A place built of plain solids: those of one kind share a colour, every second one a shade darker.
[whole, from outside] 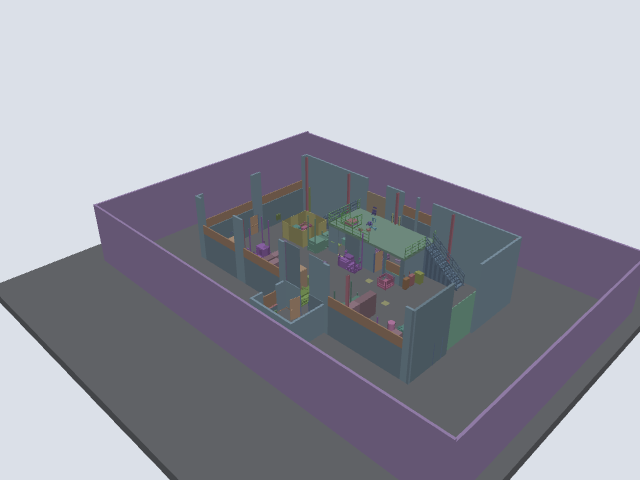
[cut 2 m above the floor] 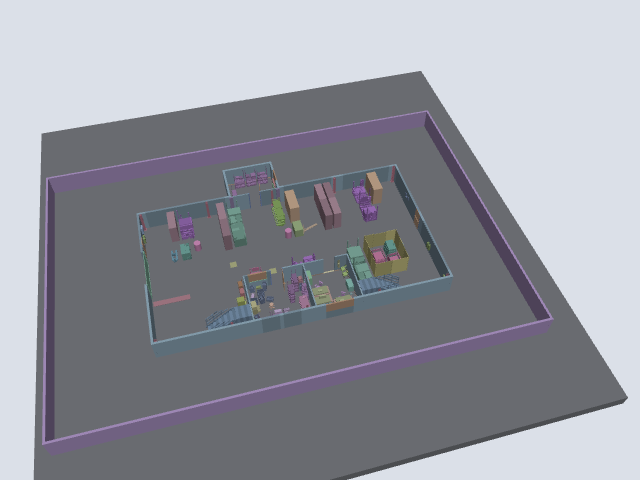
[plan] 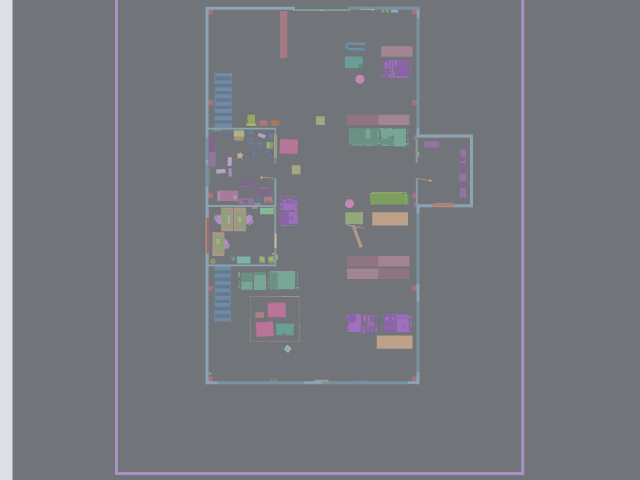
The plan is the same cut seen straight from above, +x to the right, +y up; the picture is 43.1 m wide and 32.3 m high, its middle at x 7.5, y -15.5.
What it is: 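A works' own stores building on a factory's ground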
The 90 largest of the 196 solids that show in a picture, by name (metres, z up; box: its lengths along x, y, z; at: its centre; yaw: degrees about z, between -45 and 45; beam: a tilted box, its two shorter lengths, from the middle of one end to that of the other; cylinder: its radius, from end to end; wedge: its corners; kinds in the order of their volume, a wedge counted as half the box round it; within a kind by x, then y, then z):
{
 "yard_bound_1": {"box": [0.2, 39.6, 5.91], "at": [-6.2, -11.51, 2.91]},
 "yard_bound_2": {"box": [27.55, 0.2, 6.07], "at": [7.48, -31.21, 2.98]},
 "yard_bound_3": {"box": [27.55, 0.2, 5.79], "at": [7.48, 8.19, 2.85]},
 "yard_bound_4": {"box": [0.2, 39.6, 6.09], "at": [21.15, -11.51, 3.0]},
 "wall_1": {"box": [0.2, 8.0, 6.65], "at": [-0.1, -21.2, 3.27]},
 "wall_2": {"box": [0.2, 0.81, 6.65], "at": [-0.1, -16.8, 3.27]},
 "wall_3": {"box": [0.2, 2.41, 1.05], "at": [-0.1, -15.2, 0.47]},
 "wall_4": {"box": [0.2, 0.81, 6.65], "at": [-0.1, -13.6, 3.27]},
 "wall_5": {"box": [0.2, 1.31, 6.65], "at": [-0.1, -12.55, 3.27]},
 "wall_6": {"box": [0.2, 1.51, 4.29], "at": [-0.1, -11.15, 2.1]},
 "wall_7": {"box": [0.2, 0.31, 6.65], "at": [-0.1, -10.25, 3.27]},
 "wall_8": {"box": [0.2, 1.51, 4.29], "at": [-0.1, -9.35, 2.1]},
 "wall_9": {"box": [0.2, 0.61, 6.65], "at": [-0.1, -8.3, 3.27]},
 "wall_10": {"box": [0.2, 8.2, 6.65], "at": [-0.1, -3.9, 3.27]},
 "wall_11": {"box": [0.81, 0.2, 6.65], "at": [0.2, -25.1, 3.27]},
 "wall_12": {"box": [4.5, 0.06, 2.97], "at": [2.25, -17.23, 1.44]},
 "wall_13": {"box": [4.5, 0.06, 2.85], "at": [2.25, -17.17, 1.38]},
 "wall_14": {"box": [4.5, 0.06, 2.85], "at": [2.25, -13.23, 1.38]},
 "wall_15": {"box": [4.5, 0.06, 2.85], "at": [2.25, -13.17, 1.38]},
 "wall_16": {"box": [4.5, 0.06, 2.97], "at": [2.25, -7.97, 1.44]},
 "wall_17": {"box": [6.01, 0.2, 6.65], "at": [2.8, 0.1, 3.27]},
 "wall_18": {"box": [5.81, 0.2, 2.95], "at": [3.5, -25.1, 1.43]},
 "wall_19": {"box": [1.21, 0.2, 6.65], "at": [7.0, -25.1, 3.27]},
 "wall_20": {"box": [5.81, 0.2, 2.95], "at": [10.5, -25.1, 1.43]},
 "wall_21": {"box": [4.81, 0.2, 6.65], "at": [11.8, 0.1, 3.27]},
 "wall_22": {"box": [0.81, 0.2, 6.65], "at": [13.8, -25.1, 3.27]},
 "wall_23": {"box": [0.06, 1.76, 6.65], "at": [13.97, -12.28, 3.27]},
 "wall_24": {"box": [0.06, 1.76, 6.65], "at": [13.97, -9.42, 3.27]},
 "wall_25": {"box": [0.2, 0.81, 6.65], "at": [14.1, -24.8, 3.27]},
 "wall_26": {"box": [0.2, 4.76, 2.95], "at": [14.1, -22.02, 1.43]},
 "wall_27": {"box": [0.2, 1.21, 6.65], "at": [14.1, -19.05, 3.27]},
 "wall_28": {"box": [0.2, 4.76, 2.95], "at": [14.1, -16.07, 1.43]},
 "wall_29": {"box": [0.2, 0.61, 6.65], "at": [14.1, -13.4, 3.27]},
 "wall_30": {"box": [0.2, 0.61, 6.65], "at": [14.1, -8.3, 3.27]},
 "wall_31": {"box": [0.2, 7.41, 2.95], "at": [14.1, -4.3, 1.43]},
 "wall_32": {"box": [0.2, 0.81, 6.65], "at": [14.1, -0.2, 3.27]},
 "wall_33": {"box": [1.06, 0.2, 2.85], "at": [14.53, -13.2, 1.38]},
 "wall_34": {"box": [3.8, 0.2, 2.85], "at": [15.9, -8.5, 1.38]},
 "wall_35": {"box": [1.26, 0.2, 2.85], "at": [17.18, -13.2, 1.38]},
 "wall_36": {"box": [0.2, 4.9, 2.85], "at": [17.7, -10.85, 1.38]},
 "longspan_1": {"box": [2.1, 0.7, 2.18], "at": [10.37, -17.77, 1.04]},
 "longspan_2": {"box": [2.1, 0.7, 2.03], "at": [10.37, -16.93, 0.97]},
 "longspan_3": {"box": [2.1, 0.7, 2.15], "at": [10.37, -7.41, 1.03]},
 "longspan_4": {"box": [2.1, 0.7, 2.17], "at": [12.47, -17.77, 1.03]},
 "longspan_5": {"box": [2.1, 0.7, 2.15], "at": [12.47, -16.93, 1.02]},
 "longspan_6": {"box": [2.1, 0.7, 2.17], "at": [12.47, -7.41, 1.03]},
 "longspan_7": {"box": [2.1, 0.7, 1.93], "at": [12.67, -2.81, 0.92]},
 "stair_1": {"box": [1.11, 0.27, 1.57], "at": [0.96, -19.12, 0.73]},
 "stair_2": {"box": [1.11, 0.27, 1.76], "at": [0.96, -18.88, 0.83]},
 "stair_3": {"box": [1.11, 0.27, 1.95], "at": [0.96, -18.63, 0.93]},
 "stair_4": {"box": [1.11, 0.27, 2.14], "at": [0.96, -18.39, 1.02]},
 "stair_5": {"box": [1.11, 0.27, 2.33], "at": [0.96, -18.14, 1.11]},
 "stair_6": {"box": [1.11, 0.27, 2.52], "at": [0.96, -17.89, 1.21]},
 "stair_7": {"box": [1.11, 0.27, 2.71], "at": [0.96, -17.65, 1.3]},
 "stair_8": {"box": [1.11, 0.27, 2.9], "at": [0.96, -17.4, 1.4]},
 "stair_9": {"box": [1.19, 0.27, 2.9], "at": [0.99, -7.8, 1.4]},
 "stair_10": {"box": [1.19, 0.27, 2.71], "at": [0.99, -7.55, 1.3]},
 "stair_11": {"box": [1.19, 0.27, 2.52], "at": [0.99, -7.31, 1.21]},
 "stair_12": {"box": [1.19, 0.27, 2.33], "at": [0.99, -7.07, 1.11]},
 "stair_13": {"box": [1.19, 0.27, 2.14], "at": [0.99, -6.82, 1.02]},
 "stair_14": {"box": [1.19, 0.27, 1.95], "at": [0.99, -6.58, 0.93]},
 "stair_15": {"box": [1.19, 0.27, 1.76], "at": [0.99, -6.34, 0.83]},
 "stair_16": {"box": [1.19, 0.27, 1.57], "at": [0.99, -6.09, 0.73]},
 "stair_17": {"box": [1.19, 0.27, 1.38], "at": [0.99, -5.85, 0.64]},
 "longspan_deep_1": {"box": [2.4, 0.9, 2.46], "at": [12.22, -14.07, 1.18]},
 "longspan_deep_2": {"box": [2.4, 0.9, 2.41], "at": [12.52, -22.37, 1.15]},
 "raised_floor_deck_1": {"box": [4.62, 9.38, 0.24], "at": [2.28, -12.6, 2.92]},
 "rack2n_mid_1": {"box": [0.83, 1.0, 1.01], "at": [3.48, -18.37, 0.45]},
 "rack2n_mid_2": {"box": [1.15, 1.22, 1.16], "at": [5.23, -18.2, 0.53]},
 "rack2n_mid_3": {"box": [2.01, 1.1, 1.07], "at": [10.46, -8.53, 0.49]},
 "rack2n_mid_4": {"box": [2.85, 0.4, 0.95], "at": [11.85, -8.89, 0.55]},
 "rack2n_mid_5": {"box": [0.8, 0.53, 1.07], "at": [11.98, -8.27, 0.49]},
 "rack2n_mid_6": {"box": [0.82, 1.19, 1.26], "at": [12.87, -8.61, 0.58]},
 "rack1n_mid_1": {"box": [0.63, 0.79, 1.0], "at": [5.1, -14.02, 0.45], "yaw": 1.4},
 "rack1n_mid_2": {"box": [1.2, 0.82, 0.8], "at": [5.39, -14.01, 0.35], "yaw": 1.4},
 "rack1n_mid_3": {"box": [0.7, 1.13, 1.07], "at": [9.86, -21.11, 0.49]},
 "rack1n_mid_4": {"box": [0.8, 1.2, 0.8], "at": [13.06, -3.99, 0.35]},
 "window_pane_1": {"box": [5.8, 0.1, 0.91], "at": [3.5, -25.15, 3.34]},
 "window_pane_2": {"box": [5.8, 0.1, 0.91], "at": [10.5, -25.15, 3.34]},
 "window_pane_3": {"box": [0.1, 4.75, 0.91], "at": [14.15, -22.02, 3.34]},
 "window_pane_4": {"box": [0.1, 4.75, 0.91], "at": [14.15, -16.07, 3.34]},
 "window_pane_5": {"box": [0.1, 7.4, 0.91], "at": [14.15, -4.3, 3.34]},
 "pallet_load_1": {"box": [1.09, 0.7, 1.22], "at": [5.14, -21.53, 0.56], "yaw": -0.7},
 "pallet_load_2": {"box": [1.15, 0.76, 0.78], "at": [9.78, -3.55, 0.34]},
 "stillage_1": {"box": [1.08, 0.88, 0.56], "at": [3.76, -21.49, 0.23], "yaw": 3.3},
 "stillage_2": {"box": [1.08, 0.88, 0.59], "at": [4.59, -20.21, 0.25], "yaw": 1.7},
 "wall_over_deck_1": {"box": [0.1, 4.12, 2.22], "at": [-0.06, -15.23, 4.13]},
 "crate_1": {"box": [1.2, 0.8, 0.95], "at": [9.79, -14.03, 0.42], "yaw": 0.7},
 "sectional_door_1": {"box": [3.68, 0.042, 4.12], "at": [7.6, -0.01, 2.01]},
 "cupboard_steel_low_1": {"box": [0.92, 0.45, 1.05], "at": [3.93, -13.55, 0.47]}
}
